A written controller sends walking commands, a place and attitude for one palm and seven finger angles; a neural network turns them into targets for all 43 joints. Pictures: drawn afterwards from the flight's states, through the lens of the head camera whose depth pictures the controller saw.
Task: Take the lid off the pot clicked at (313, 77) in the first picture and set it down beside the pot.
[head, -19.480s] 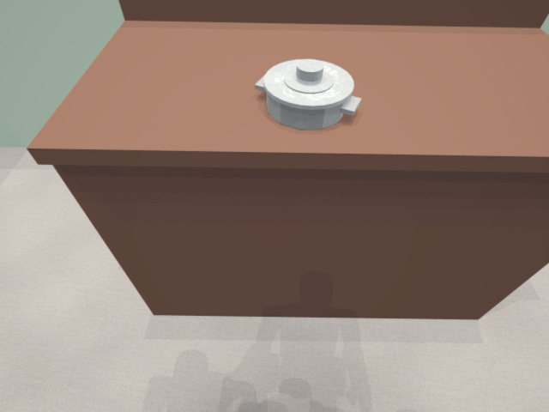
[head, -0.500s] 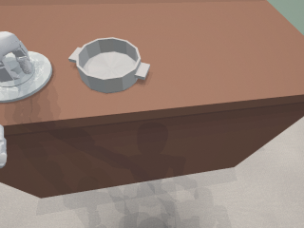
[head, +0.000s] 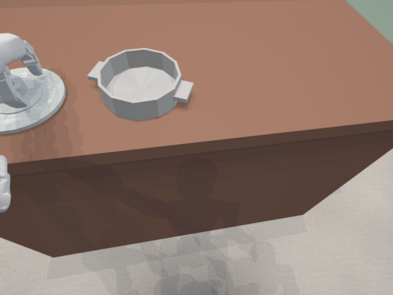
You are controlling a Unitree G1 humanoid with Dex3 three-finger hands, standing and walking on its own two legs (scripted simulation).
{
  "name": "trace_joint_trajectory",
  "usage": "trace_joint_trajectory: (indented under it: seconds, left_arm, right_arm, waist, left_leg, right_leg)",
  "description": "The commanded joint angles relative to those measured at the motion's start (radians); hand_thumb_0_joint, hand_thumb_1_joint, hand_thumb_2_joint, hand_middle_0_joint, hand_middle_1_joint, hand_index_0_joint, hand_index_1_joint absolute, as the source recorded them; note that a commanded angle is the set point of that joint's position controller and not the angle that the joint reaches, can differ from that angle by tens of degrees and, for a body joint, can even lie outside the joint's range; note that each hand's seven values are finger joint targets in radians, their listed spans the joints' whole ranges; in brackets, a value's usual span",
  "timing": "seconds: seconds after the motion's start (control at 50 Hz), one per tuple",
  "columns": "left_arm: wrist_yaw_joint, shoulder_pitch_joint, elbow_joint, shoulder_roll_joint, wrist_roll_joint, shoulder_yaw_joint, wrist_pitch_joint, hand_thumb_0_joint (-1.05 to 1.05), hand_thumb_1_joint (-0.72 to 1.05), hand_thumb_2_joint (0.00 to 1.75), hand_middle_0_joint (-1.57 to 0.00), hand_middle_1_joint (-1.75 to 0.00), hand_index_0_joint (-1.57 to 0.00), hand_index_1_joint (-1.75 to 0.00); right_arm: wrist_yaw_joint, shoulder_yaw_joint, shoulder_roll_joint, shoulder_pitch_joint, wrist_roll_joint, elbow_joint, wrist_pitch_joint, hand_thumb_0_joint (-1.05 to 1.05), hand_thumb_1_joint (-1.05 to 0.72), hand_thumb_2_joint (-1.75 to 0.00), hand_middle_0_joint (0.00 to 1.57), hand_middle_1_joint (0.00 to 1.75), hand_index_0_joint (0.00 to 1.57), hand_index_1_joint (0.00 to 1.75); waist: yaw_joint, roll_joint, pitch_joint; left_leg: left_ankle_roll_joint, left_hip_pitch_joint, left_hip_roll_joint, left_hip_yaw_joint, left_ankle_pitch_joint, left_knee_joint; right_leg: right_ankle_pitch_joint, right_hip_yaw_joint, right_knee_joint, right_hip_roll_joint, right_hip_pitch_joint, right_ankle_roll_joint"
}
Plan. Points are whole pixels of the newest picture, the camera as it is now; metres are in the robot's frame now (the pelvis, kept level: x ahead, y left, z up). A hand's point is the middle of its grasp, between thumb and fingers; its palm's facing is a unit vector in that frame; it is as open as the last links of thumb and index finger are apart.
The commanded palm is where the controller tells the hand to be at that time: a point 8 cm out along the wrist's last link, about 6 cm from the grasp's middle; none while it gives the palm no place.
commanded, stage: open the fingers wide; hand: left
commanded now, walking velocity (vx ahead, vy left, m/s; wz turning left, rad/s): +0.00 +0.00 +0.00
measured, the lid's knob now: (10, 87) +0.51 +0.34 +0.12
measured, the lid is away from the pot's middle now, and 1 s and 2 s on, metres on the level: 0.25 0.25 0.25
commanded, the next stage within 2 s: raise the empty hand in 0.20 s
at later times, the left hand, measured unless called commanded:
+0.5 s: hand (14, 72) +0.50 +0.30 +0.17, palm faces -0.35 -0.10 -0.93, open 11.0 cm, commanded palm +0.51 +0.30 +0.24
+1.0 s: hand out of the picture +0.49 +0.31 +0.22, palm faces -0.30 -0.11 -0.95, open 11.0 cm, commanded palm +0.50 +0.31 +0.29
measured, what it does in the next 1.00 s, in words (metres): stands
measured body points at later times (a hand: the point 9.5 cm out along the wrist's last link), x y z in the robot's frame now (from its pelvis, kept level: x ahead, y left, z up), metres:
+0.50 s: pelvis +0.01 -0.01 +0.00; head +0.09 +0.00 +0.44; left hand +0.51 +0.30 +0.22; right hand +0.02 -0.29 -0.12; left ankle +0.00 +0.07 -0.73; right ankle -0.02 -0.14 -0.73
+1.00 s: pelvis +0.01 -0.01 +0.00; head +0.08 +0.00 +0.45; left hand +0.50 +0.31 +0.27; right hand +0.05 -0.28 -0.12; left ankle +0.00 +0.07 -0.73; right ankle -0.02 -0.14 -0.73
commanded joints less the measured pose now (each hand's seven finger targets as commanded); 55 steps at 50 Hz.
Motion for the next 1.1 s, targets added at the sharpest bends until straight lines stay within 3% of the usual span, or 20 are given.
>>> trace_joint_trajectory:
  seconds: [0.0,0.12,0.2,0.24,0.28,0.32,0.4,0.46,0.52,0.54,0.64,0.7,0.72,0.78,0.84,0.9,0.92,1.0,1.02,1.08]
  left_arm:
    - [0.041,-0.475,-0.207,0.278,-0.004,0.084,-0.005,0.00,-0.13,0.89,-0.47,-0.62,-0.47,-0.62]
    - [0.046,-0.487,-0.183,0.295,0.011,0.087,0.004,0.00,-0.14,0.91,-0.48,-0.60,-0.48,-0.60]
    - [0.039,-0.483,-0.181,0.236,-0.001,0.037,0.009,0.00,-0.14,0.92,-0.49,-0.59,-0.49,-0.59]
    - [0.042,-0.498,-0.175,0.283,0.011,0.070,0.011,0.00,-0.14,0.92,-0.49,-0.58,-0.49,-0.58]
    - [0.039,-0.524,-0.194,0.267,0.010,0.055,0.012,0.00,-0.14,0.92,-0.50,-0.58,-0.50,-0.58]
    - [0.041,-0.571,-0.272,0.308,0.010,0.087,0.002,0.00,-0.14,0.92,-0.50,-0.58,-0.50,-0.58]
    - [0.034,-0.518,-0.219,0.275,0.004,0.066,0.013,0.00,-0.14,0.92,-0.50,-0.58,-0.50,-0.58]
    - [0.024,-0.506,-0.156,0.277,0.010,0.053,0.037,0.00,-0.14,0.92,-0.50,-0.58,-0.50,-0.58]
    - [0.016,-0.566,-0.255,0.333,0.017,0.092,0.034,0.00,-0.14,0.92,-0.50,-0.58,-0.50,-0.58]
    - [0.014,-0.548,-0.231,0.340,0.021,0.096,0.033,0.00,-0.14,0.92,-0.50,-0.58,-0.50,-0.58]
    - [-0.016,-0.533,-0.180,0.253,0.003,0.023,0.057,0.00,-0.14,0.92,-0.50,-0.58,-0.50,-0.58]
    - [-0.027,-0.581,-0.260,0.252,-0.003,0.023,0.051,0.00,-0.14,0.92,-0.50,-0.58,-0.50,-0.58]
    - [-0.026,-0.590,-0.253,0.319,0.009,0.073,0.050,0.00,-0.14,0.92,-0.50,-0.58,-0.50,-0.58]
    - [-0.035,-0.567,-0.172,0.262,0.005,0.015,0.066,0.00,-0.14,0.92,-0.50,-0.58,-0.50,-0.58]
    - [-0.034,-0.618,-0.253,0.352,0.018,0.077,0.059,0.00,-0.14,0.92,-0.50,-0.58,-0.50,-0.58]
    - [-0.051,-0.584,-0.191,0.230,-0.005,-0.012,0.076,0.00,-0.14,0.92,-0.50,-0.58,-0.50,-0.58]
    - [-0.049,-0.628,-0.217,0.275,0.004,0.019,0.080,0.00,-0.14,0.92,-0.50,-0.58,-0.50,-0.58]
    - [-0.057,-0.676,-0.234,0.224,-0.003,-0.028,0.090,0.00,-0.14,0.92,-0.50,-0.58,-0.50,-0.58]
    - [-0.051,-0.726,-0.279,0.291,0.014,0.021,0.087,0.00,-0.14,0.92,-0.50,-0.58,-0.50,-0.58]
    - [-0.059,-0.695,-0.183,0.234,0.019,-0.025,0.101,0.00,-0.14,0.92,-0.50,-0.58,-0.50,-0.58]
  right_arm:
    - [-0.017,-0.063,-0.187,0.089,-0.008,-0.061,-0.014,0.00,-0.90,-0.90,0.20,0.30,0.20,0.30]
    - [-0.015,-0.063,-0.185,0.096,-0.012,-0.062,-0.016,0.00,-0.90,-0.90,0.20,0.30,0.20,0.30]
    - [-0.019,-0.058,-0.185,0.092,-0.004,-0.058,-0.016,0.00,-0.90,-0.90,0.20,0.30,0.20,0.30]
    - [-0.019,-0.061,-0.185,0.095,-0.008,-0.062,-0.014,0.00,-0.90,-0.90,0.20,0.30,0.20,0.30]
    - [-0.019,-0.064,-0.185,0.096,-0.010,-0.060,-0.015,0.00,-0.90,-0.90,0.20,0.30,0.20,0.30]
    - [-0.019,-0.068,-0.185,0.095,-0.012,-0.064,-0.016,0.00,-0.90,-0.90,0.20,0.30,0.20,0.30]
    - [-0.018,-0.060,-0.178,0.094,-0.006,-0.060,-0.020,0.00,-0.90,-0.90,0.20,0.30,0.20,0.30]
    - [-0.014,-0.056,-0.181,0.089,-0.007,-0.058,-0.016,0.00,-0.90,-0.90,0.20,0.30,0.20,0.30]
    - [-0.011,-0.061,-0.180,0.077,-0.010,-0.076,-0.015,0.00,-0.90,-0.90,0.20,0.30,0.20,0.30]
    - [-0.012,-0.057,-0.178,0.074,-0.009,-0.078,-0.013,0.00,-0.90,-0.90,0.20,0.30,0.20,0.30]
    - [-0.004,-0.055,-0.180,0.060,0.000,-0.073,-0.003,0.00,-0.90,-0.90,0.20,0.30,0.20,0.30]
    - [-0.001,-0.058,-0.176,0.053,0.000,-0.080,-0.004,0.00,-0.90,-0.90,0.20,0.30,0.20,0.30]
    - [0.000,-0.060,-0.179,0.059,-0.005,-0.078,-0.002,0.00,-0.90,-0.90,0.20,0.30,0.20,0.30]
    - [-0.001,-0.052,-0.178,0.049,-0.001,-0.075,-0.002,0.00,-0.90,-0.90,0.20,0.30,0.20,0.30]
    - [-0.001,-0.051,-0.175,0.036,-0.004,-0.089,-0.003,0.00,-0.90,-0.90,0.20,0.30,0.20,0.30]
    - [0.002,-0.047,-0.173,0.034,0.009,-0.076,-0.007,0.00,-0.90,-0.90,0.20,0.30,0.20,0.30]
    - [0.005,-0.050,-0.179,0.035,0.002,-0.075,-0.005,0.00,-0.90,-0.90,0.20,0.30,0.20,0.30]
    - [0.004,-0.046,-0.179,0.029,0.006,-0.068,-0.015,0.00,-0.90,-0.90,0.20,0.30,0.20,0.30]
    - [0.006,-0.052,-0.181,0.041,-0.002,-0.068,-0.017,0.00,-0.90,-0.90,0.20,0.30,0.20,0.30]
    - [0.005,-0.048,-0.177,0.046,0.000,-0.056,-0.023,0.00,-0.90,-0.90,0.20,0.30,0.20,0.30]
  waist:
    - [0.008,0.104,-0.425]
    - [0.005,0.114,-0.426]
    - [-0.002,0.110,-0.401]
    - [-0.003,0.105,-0.408]
    - [-0.008,0.123,-0.417]
    - [-0.003,0.151,-0.499]
    - [0.002,0.156,-0.456]
    - [-0.005,0.105,-0.402]
    - [0.009,0.147,-0.500]
    - [0.009,0.148,-0.476]
    - [-0.005,0.092,-0.389]
    - [0.000,0.146,-0.439]
    - [0.003,0.118,-0.458]
    - [-0.005,0.078,-0.379]
    - [0.011,0.113,-0.465]
    - [-0.001,0.106,-0.374]
    - [-0.001,0.106,-0.395]
    - [-0.004,0.129,-0.395]
    - [0.001,0.139,-0.462]
    - [-0.009,0.113,-0.398]
  left_leg:
    - [-0.006,0.429,0.009,-0.050,0.503,-0.020]
    - [-0.005,0.417,0.006,-0.048,0.497,-0.016]
    - [-0.002,0.401,0.005,-0.036,0.479,-0.024]
    - [0.001,0.397,0.003,-0.042,0.466,-0.016]
    - [0.000,0.406,0.006,-0.041,0.451,-0.020]
    - [-0.002,0.466,0.012,-0.048,0.533,-0.010]
    - [-0.006,0.465,0.008,-0.044,0.610,-0.004]
    - [0.001,0.399,0.004,-0.034,0.521,-0.012]
    - [0.001,0.454,0.004,-0.038,0.602,-0.006]
    - [0.001,0.442,0.001,-0.040,0.615,-0.002]
    - [0.005,0.406,0.006,-0.032,0.565,-0.017]
    - [0.004,0.469,0.004,-0.038,0.618,-0.016]
    - [0.004,0.459,0.007,-0.043,0.596,-0.014]
    - [0.008,0.386,-0.002,-0.030,0.483,-0.034]
    - [0.012,0.423,-0.005,-0.034,0.557,-0.023]
    - [0.006,0.425,0.003,-0.035,0.543,-0.040]
    - [0.005,0.427,0.006,-0.040,0.516,-0.044]
    - [0.005,0.452,0.004,-0.045,0.521,-0.054]
    - [0.001,0.485,0.008,-0.058,0.551,-0.049]
    - [0.001,0.457,0.006,-0.054,0.503,-0.057]
  right_leg:
    - [0.257,-0.054,-0.036,0.063,0.014,-0.059]
    - [0.267,-0.043,-0.036,0.065,0.017,-0.055]
    - [0.271,-0.050,-0.038,0.062,0.021,-0.057]
    - [0.272,-0.043,-0.038,0.063,0.019,-0.055]
    - [0.262,-0.044,-0.041,0.061,0.012,-0.054]
    - [0.294,-0.036,-0.036,0.062,0.026,-0.050]
    - [0.321,-0.047,-0.037,0.065,0.025,-0.055]
    - [0.318,-0.042,-0.043,0.064,0.042,-0.050]
    - [0.365,-0.030,-0.038,0.060,0.090,-0.048]
    - [0.369,-0.035,-0.037,0.061,0.086,-0.050]
    - [0.350,-0.042,-0.050,0.059,0.067,-0.045]
    - [0.355,-0.045,-0.051,0.058,0.072,-0.051]
    - [0.348,-0.038,-0.050,0.058,0.085,-0.045]
    - [0.317,-0.042,-0.060,0.055,0.087,-0.045]
    - [0.367,-0.033,-0.051,0.051,0.139,-0.047]
    - [0.322,-0.050,-0.065,0.053,0.089,-0.050]
    - [0.308,-0.043,-0.068,0.051,0.085,-0.046]
    - [0.296,-0.051,-0.076,0.050,0.078,-0.053]
    - [0.299,-0.043,-0.073,0.051,0.085,-0.049]
    - [0.267,-0.051,-0.084,0.052,0.061,-0.049]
